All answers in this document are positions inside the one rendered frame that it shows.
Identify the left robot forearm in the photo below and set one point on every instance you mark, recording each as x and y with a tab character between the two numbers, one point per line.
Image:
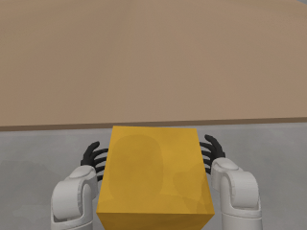
71	201

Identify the right robot forearm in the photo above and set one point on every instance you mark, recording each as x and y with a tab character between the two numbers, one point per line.
239	196

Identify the carton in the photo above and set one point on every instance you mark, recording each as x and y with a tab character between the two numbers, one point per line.
154	179

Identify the robot left hand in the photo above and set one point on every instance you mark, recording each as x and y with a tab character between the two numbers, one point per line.
89	158

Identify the robot right hand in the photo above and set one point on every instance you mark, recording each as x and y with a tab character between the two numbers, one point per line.
216	151

